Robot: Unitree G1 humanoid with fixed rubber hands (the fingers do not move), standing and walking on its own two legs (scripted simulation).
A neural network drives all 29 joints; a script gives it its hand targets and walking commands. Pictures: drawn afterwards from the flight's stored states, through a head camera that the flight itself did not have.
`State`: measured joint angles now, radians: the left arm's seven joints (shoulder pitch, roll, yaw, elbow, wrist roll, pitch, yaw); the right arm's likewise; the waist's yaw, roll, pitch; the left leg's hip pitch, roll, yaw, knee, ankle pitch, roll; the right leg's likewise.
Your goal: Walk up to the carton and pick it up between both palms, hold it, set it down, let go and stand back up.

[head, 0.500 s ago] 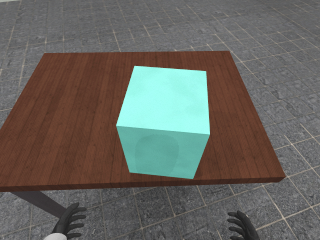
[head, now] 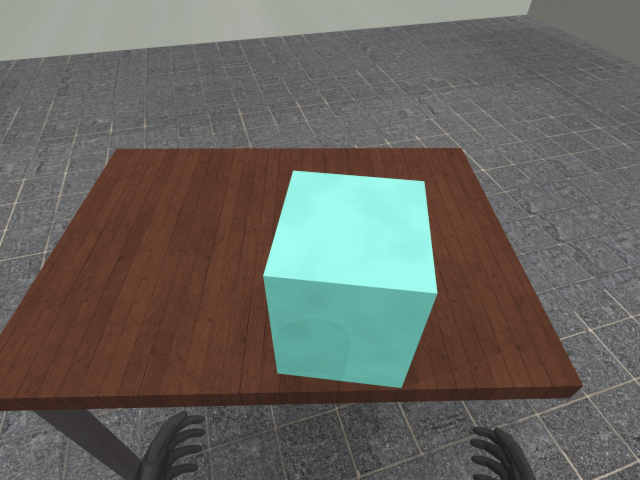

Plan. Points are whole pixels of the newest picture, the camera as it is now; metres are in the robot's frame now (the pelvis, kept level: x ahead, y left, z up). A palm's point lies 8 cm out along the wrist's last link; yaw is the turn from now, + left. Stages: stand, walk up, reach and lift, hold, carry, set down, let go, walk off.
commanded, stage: reach and lift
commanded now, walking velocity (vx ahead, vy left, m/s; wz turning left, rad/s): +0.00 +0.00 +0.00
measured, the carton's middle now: (348, 280) +0.42 +0.00 +0.00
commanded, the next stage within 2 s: none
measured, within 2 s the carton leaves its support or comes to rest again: neither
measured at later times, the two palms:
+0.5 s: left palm (160, 464) +0.16 +0.22 -0.03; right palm out of the picture +0.17 -0.19 -0.03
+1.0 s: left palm (171, 387) +0.23 +0.22 +0.01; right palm (507, 401) +0.24 -0.19 +0.01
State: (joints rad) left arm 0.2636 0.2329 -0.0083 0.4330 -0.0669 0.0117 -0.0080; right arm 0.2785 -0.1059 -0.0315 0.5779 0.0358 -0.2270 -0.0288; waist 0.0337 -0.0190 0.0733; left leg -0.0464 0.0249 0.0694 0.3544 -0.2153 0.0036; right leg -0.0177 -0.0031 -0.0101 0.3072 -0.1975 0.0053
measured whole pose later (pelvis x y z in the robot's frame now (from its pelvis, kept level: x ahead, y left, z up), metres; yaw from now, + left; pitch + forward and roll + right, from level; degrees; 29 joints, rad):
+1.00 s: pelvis +0.01 +0.00 +0.00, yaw +0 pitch -5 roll +0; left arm 0.15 0.29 -0.06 0.24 -0.23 -0.10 -0.04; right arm 0.17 -0.09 0.03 0.27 0.17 -0.18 -0.15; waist 0.03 -0.01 0.06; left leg -0.05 0.02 0.05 0.38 -0.24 0.00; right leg -0.02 0.00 0.00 0.33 -0.23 0.00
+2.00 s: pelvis -0.01 -0.01 +0.00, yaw +0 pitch +0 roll -1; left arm -0.58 0.33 0.12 0.44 -0.18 0.40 -0.02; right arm -0.53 -0.20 -0.01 0.44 0.31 0.26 -0.20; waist -0.03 -0.03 0.02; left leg -0.18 0.03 0.04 0.35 -0.18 -0.01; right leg -0.16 0.02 0.01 0.32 -0.17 0.00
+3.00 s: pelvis -0.02 -0.01 -0.02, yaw +1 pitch +14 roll -2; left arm -0.94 0.25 0.01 1.37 -0.18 -0.24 0.02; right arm -0.86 -0.12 -0.05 1.19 0.20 -0.14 -0.16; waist -0.05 0.00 -0.17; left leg -0.58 0.03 0.00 0.54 -0.22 -0.01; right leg -0.52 0.02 -0.02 0.47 -0.20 0.00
